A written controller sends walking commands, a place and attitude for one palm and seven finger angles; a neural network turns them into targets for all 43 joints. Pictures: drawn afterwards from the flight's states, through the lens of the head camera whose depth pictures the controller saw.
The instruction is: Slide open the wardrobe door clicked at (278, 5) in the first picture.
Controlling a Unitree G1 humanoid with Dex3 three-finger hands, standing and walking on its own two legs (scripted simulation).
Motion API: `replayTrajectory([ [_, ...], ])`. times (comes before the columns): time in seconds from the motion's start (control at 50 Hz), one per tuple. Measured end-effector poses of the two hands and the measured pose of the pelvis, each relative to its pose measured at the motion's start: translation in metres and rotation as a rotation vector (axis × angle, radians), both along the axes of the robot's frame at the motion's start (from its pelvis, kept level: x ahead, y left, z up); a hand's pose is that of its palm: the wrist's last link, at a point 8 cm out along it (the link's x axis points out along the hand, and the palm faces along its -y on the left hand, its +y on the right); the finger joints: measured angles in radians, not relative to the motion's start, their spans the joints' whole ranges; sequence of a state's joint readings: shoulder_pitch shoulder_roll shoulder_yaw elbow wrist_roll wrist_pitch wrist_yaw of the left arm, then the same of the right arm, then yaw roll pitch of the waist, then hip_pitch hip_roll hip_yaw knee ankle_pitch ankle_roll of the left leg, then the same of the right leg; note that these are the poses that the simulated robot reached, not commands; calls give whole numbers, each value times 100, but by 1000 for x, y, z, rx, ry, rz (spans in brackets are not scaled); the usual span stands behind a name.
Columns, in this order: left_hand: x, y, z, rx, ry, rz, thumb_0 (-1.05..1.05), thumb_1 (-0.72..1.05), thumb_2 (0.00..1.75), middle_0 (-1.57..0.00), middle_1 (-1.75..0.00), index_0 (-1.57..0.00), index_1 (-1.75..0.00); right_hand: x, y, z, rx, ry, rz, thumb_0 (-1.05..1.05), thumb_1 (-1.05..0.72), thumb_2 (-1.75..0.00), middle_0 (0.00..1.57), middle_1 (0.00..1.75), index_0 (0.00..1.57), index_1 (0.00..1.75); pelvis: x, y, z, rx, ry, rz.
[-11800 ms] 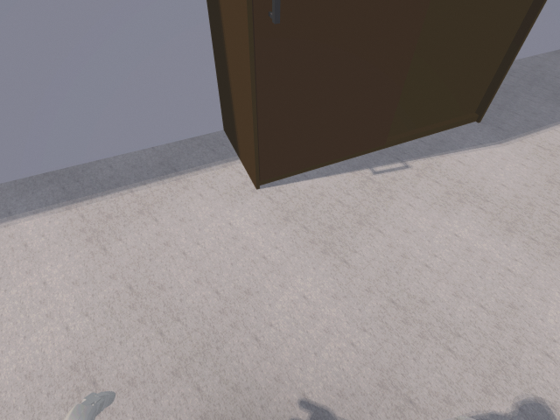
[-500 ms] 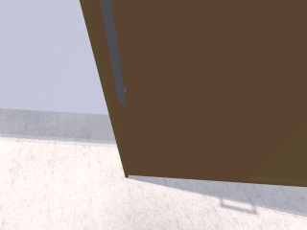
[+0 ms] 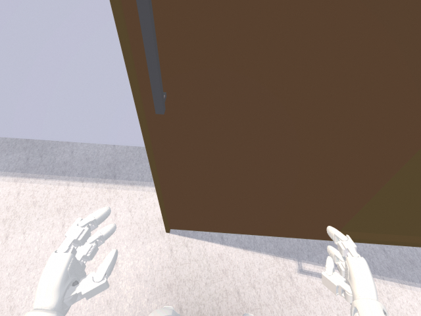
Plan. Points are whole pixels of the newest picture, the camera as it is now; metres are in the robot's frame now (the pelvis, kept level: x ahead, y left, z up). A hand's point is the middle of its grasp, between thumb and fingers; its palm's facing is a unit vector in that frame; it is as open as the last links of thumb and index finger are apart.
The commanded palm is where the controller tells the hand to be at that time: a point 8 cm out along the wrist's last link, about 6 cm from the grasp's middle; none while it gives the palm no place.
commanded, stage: raise the hand with hooked fingers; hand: left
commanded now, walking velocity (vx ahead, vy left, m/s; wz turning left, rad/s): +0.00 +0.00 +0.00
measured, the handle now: (153, 41) +0.55 +0.16 +0.24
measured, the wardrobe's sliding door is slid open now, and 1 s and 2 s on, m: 0.00 0.00 0.00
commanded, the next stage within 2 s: move the hooked fingers beside the handle in 1.70 s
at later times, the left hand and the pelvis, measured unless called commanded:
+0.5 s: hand (51, 219) +0.23 +0.26 +0.12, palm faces +0.13 -0.99 -0.08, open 11.4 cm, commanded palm +0.19 +0.30 +0.14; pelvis +0.01 +0.02 +0.03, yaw +1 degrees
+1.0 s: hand (12, 163) +0.26 +0.29 +0.20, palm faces +0.11 -0.99 -0.10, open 13.8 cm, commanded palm +0.23 +0.34 +0.22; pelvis +0.02 +0.02 +0.05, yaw +2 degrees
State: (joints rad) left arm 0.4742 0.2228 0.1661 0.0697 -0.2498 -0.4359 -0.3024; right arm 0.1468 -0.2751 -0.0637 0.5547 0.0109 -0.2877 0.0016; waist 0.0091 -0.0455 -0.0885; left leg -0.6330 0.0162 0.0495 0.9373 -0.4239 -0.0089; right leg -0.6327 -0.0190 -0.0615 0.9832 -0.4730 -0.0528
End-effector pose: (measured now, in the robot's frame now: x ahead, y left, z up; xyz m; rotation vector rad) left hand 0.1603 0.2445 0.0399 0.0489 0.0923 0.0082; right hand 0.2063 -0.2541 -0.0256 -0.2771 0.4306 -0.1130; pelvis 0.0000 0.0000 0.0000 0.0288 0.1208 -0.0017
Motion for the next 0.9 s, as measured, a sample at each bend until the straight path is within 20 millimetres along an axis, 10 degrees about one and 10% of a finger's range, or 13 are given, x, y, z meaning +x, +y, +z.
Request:
replayTrajectory([
  [0.12,-42,33,5,17,-14,196,1,49,73,-24,-57,-24,-56,6,21,-16,-16,12,71,1,-90,-90,20,30,20,29,-6,0,-10,-36,-8,46],
  [0.22,-11,30,46,47,-212,97,1,38,68,-24,-64,-24,-63,-14,46,-36,21,87,98,2,-90,-90,20,30,20,30,-14,1,-7,-58,-30,62],
  [0.34,37,31,59,62,-50,-54,1,24,62,-25,-73,-25,-72,-50,55,-37,92,159,-3,2,-90,-90,20,30,21,30,-10,7,10,-44,-45,33],
  [0.48,40,62,83,30,-71,111,0,8,55,-27,-84,-27,-83,-67,38,-23,54,176,-70,2,-90,-90,20,30,21,30,4,16,25,-36,-59,12],
  [0.66,51,65,100,58,-106,56,0,-13,46,-28,-97,-28,-96,-36,30,-2,-22,132,-41,2,-90,-90,20,30,21,30,11,24,33,-42,-97,27],
  [0.9,71,93,159,57,-181,107,-1,-40,34,-30,-114,-30,-114,14,68,23,50,23,51,2,-90,-90,20,30,21,30,19,24,47,-38,-155,35],
])
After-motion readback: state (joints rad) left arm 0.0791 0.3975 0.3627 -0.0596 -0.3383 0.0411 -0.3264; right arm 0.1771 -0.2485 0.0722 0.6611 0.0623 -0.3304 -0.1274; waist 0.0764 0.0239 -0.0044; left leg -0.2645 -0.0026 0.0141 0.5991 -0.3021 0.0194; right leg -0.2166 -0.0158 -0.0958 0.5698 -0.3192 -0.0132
